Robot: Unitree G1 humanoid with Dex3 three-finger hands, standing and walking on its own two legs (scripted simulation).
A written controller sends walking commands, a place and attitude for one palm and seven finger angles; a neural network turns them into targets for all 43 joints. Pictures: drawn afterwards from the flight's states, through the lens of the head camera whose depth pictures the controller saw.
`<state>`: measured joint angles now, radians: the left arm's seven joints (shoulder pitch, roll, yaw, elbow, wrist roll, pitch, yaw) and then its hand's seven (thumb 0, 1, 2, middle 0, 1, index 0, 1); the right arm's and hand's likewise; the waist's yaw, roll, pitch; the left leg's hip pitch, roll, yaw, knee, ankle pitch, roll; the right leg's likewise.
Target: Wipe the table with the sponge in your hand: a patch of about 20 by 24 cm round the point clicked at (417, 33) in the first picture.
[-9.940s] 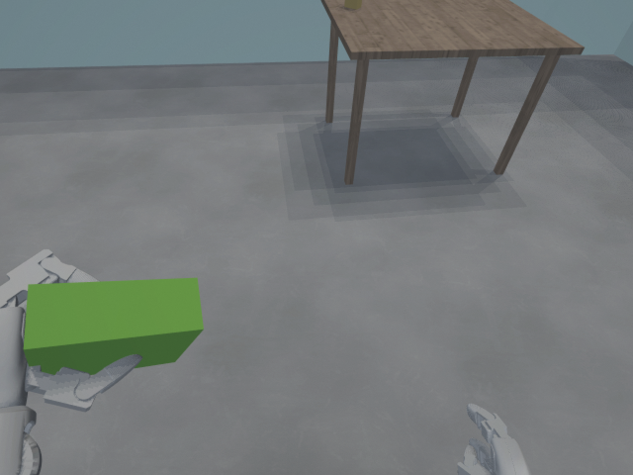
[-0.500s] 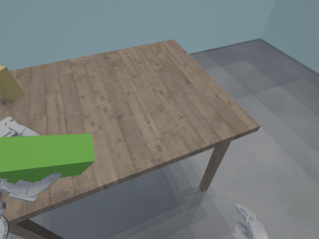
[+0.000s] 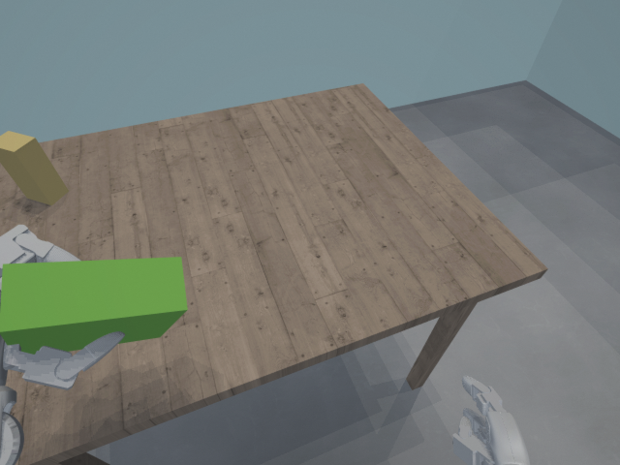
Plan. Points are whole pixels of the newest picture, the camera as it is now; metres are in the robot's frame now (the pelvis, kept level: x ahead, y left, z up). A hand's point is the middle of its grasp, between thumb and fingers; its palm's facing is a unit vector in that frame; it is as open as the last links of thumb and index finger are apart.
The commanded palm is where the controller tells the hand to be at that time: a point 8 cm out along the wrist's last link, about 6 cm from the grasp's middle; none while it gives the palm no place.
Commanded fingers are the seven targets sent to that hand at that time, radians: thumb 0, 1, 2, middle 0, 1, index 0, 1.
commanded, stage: come to a stop and stand still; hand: left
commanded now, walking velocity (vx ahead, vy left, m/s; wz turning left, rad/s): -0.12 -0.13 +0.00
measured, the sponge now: (124, 305) +0.24 +0.20 +0.15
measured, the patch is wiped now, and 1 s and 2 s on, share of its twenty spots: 0.00 0.00 0.00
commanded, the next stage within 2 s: none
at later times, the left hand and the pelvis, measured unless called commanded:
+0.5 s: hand (4, 282) +0.23 +0.29 +0.19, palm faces +0.44 -0.79 -0.44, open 9.5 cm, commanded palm +0.15 +0.29 +0.19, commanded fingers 0.00 0.10 1.30 -1.20 -1.60 -1.20 -1.60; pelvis -0.02 +0.01 +0.01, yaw -2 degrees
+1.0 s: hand out of the picture +0.15 +0.28 +0.17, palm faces +0.40 -0.83 -0.38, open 9.5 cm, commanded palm +0.09 +0.31 +0.19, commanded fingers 0.00 0.10 1.30 -1.20 -1.60 -1.20 -1.60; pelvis -0.06 +0.03 +0.01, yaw +1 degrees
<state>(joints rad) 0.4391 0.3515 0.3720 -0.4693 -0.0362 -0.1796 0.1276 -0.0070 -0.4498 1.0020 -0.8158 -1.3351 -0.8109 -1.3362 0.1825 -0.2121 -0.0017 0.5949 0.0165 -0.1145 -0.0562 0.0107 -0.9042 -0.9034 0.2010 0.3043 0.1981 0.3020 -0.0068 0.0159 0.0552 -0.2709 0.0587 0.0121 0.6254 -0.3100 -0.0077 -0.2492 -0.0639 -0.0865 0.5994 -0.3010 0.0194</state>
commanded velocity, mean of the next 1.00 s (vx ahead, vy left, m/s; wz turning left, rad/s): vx -0.03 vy -0.03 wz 0.00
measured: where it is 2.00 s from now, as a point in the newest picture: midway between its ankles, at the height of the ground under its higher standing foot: outside the picture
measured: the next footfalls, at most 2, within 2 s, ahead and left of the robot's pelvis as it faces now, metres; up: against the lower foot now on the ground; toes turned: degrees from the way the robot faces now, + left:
none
